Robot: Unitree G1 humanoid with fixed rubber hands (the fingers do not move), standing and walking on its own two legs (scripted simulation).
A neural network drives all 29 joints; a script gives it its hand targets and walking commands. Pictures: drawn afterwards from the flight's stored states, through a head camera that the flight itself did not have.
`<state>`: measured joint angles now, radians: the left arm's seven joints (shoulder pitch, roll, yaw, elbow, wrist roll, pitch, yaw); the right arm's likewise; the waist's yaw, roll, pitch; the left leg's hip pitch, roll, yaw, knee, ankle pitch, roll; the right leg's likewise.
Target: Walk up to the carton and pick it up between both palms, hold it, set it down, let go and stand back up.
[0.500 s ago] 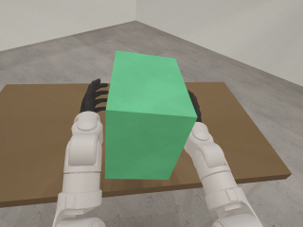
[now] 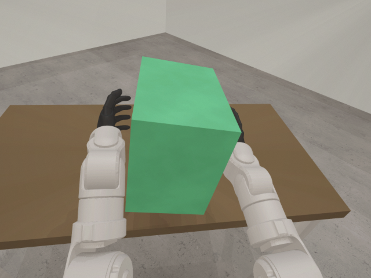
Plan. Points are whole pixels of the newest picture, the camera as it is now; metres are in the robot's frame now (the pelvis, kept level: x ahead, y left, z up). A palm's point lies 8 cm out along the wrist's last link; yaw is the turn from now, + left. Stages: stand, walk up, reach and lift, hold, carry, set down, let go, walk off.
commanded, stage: hold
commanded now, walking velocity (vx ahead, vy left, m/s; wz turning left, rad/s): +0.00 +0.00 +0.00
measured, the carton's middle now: (172, 134) +0.39 -0.01 +0.16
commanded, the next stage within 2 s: none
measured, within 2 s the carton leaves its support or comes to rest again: neither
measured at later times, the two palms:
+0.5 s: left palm (105, 130) +0.36 +0.12 +0.19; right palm (229, 140) +0.36 -0.13 +0.16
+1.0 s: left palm (103, 132) +0.37 +0.13 +0.19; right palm (227, 141) +0.36 -0.13 +0.16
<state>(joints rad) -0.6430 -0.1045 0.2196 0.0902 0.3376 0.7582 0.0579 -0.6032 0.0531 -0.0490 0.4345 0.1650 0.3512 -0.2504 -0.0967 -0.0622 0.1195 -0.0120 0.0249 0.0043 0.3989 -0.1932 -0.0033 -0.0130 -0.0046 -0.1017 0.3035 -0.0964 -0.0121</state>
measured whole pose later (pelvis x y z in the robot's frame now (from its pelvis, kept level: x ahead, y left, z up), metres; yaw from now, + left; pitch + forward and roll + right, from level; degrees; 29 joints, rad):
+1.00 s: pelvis +0.01 +0.00 +0.00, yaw +1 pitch -11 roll -1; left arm -0.58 -0.11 0.20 -0.01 0.34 0.78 0.05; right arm -0.56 0.05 0.00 0.36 0.19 0.36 -0.27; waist -0.09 -0.05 0.14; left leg 0.00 0.03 -0.01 0.40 -0.21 -0.01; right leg 0.01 0.00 -0.11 0.30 -0.12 -0.01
